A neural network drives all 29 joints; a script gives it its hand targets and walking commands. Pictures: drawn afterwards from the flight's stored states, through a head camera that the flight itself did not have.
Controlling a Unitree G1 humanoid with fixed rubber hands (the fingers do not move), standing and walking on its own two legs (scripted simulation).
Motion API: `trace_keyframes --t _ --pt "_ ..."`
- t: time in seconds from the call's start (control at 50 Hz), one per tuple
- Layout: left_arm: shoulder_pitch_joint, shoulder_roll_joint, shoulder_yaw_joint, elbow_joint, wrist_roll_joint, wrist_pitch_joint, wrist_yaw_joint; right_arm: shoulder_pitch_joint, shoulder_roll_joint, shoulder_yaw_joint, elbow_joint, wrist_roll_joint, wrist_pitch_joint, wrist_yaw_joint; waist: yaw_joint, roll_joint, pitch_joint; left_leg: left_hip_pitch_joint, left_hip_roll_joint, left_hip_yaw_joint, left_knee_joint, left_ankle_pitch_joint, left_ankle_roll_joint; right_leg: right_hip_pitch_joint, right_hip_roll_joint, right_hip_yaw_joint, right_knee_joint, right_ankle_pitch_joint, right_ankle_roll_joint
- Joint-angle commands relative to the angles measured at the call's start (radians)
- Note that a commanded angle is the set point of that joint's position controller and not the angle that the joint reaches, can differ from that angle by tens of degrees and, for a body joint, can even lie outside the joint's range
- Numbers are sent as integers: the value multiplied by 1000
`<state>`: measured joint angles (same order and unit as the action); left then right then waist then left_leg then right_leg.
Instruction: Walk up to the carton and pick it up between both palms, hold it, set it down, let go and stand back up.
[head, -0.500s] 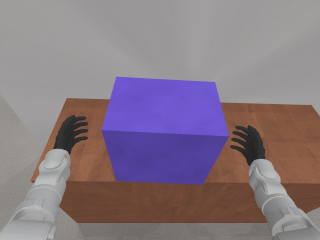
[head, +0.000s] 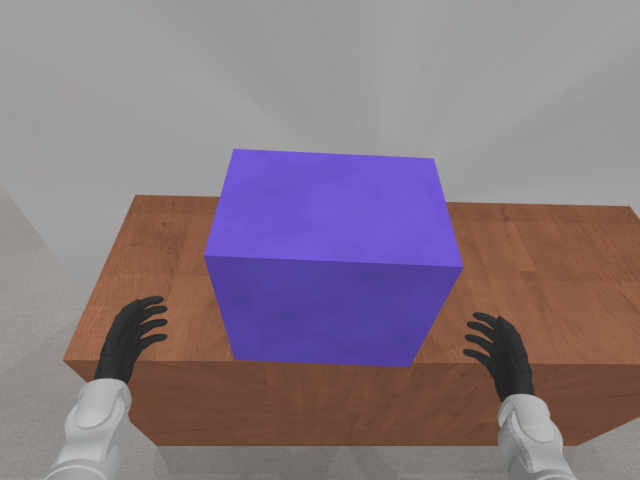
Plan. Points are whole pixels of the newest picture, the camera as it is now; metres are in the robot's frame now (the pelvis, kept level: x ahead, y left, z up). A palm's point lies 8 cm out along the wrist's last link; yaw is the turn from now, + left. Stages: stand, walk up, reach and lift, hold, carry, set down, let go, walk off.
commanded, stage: set down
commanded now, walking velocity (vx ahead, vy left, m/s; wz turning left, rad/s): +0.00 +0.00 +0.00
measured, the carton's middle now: (327, 265) +0.46 -0.01 -0.03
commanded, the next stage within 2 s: let go in 1.22 s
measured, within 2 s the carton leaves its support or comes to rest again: neither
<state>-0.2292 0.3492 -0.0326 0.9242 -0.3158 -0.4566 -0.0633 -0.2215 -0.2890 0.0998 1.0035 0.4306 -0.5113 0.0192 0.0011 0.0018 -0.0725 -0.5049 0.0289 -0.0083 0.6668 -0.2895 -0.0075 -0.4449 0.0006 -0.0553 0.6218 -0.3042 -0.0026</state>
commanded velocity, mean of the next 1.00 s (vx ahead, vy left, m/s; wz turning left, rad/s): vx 0.00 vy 0.00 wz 0.00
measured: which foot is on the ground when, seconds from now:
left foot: down 0.00-1.00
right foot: down 0.00-1.00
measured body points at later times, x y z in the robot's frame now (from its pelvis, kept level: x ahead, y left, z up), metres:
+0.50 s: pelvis +0.01 -0.01 +0.01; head +0.03 +0.00 +0.46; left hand +0.26 +0.24 -0.04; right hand +0.24 -0.24 -0.04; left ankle +0.02 +0.12 -0.72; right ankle +0.00 -0.12 -0.72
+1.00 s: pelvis +0.03 -0.01 +0.02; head +0.02 +0.00 +0.47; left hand +0.22 +0.22 -0.06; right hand +0.21 -0.23 -0.05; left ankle +0.02 +0.12 -0.72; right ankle +0.00 -0.12 -0.72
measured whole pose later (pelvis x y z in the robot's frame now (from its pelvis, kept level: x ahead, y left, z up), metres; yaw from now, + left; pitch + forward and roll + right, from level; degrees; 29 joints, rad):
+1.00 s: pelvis +0.03 -0.01 +0.02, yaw -2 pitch -5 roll +0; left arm 0.17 0.22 0.05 0.61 -0.04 -0.04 -0.05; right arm 0.13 -0.18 0.04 0.81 0.09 -0.31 -0.03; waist 0.02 -0.02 0.06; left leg -0.06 0.04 0.03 0.39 -0.24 -0.02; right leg -0.03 0.02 -0.01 0.37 -0.25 -0.02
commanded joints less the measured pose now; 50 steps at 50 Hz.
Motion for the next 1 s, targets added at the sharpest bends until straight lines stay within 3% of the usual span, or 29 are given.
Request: trace_keyframes --t 0.0,0.08,0.18,0.32,0.7,0.98 --pt "-137 170 45 -127 -2 -59 -5 -147 -145 -31 -89 -6 -77 -2 -4 34 -273 260 -46 -11 -27 277 -55 -8 27 20 -81 132 4" --pt "-107 168 40 -141 -5 -66 -7 -125 -137 -29 -89 -20 -96 -1 -7 32 -251 248 -43 -10 -28 221 -54 -18 24 24 -72 90 0" --pt "-100 170 11 -191 -24 -7 13 -112 -130 -50 -143 -69 -41 0 -12 29 -224 280 -31 -9 -89 113 -43 10 21 30 -104 31 -6" --pt "38 136 63 -215 52 75 11 13 -80 -25 -132 -103 -3 -16 1 32 -162 365 -46 15 -121 252 -44 125 24 45 -151 160 -10" --pt "237 52 110 -343 191 261 3 207 -9 -61 -244 -275 95 -47 16 -2 5 512 -44 58 -238 340 -27 277 9 63 -276 312 -5" --pt "335 -22 108 -453 300 438 28 297 18 -98 -303 -364 205 -43 18 18 85 578 -38 66 -298 394 -36 279 19 38 -361 262 -14"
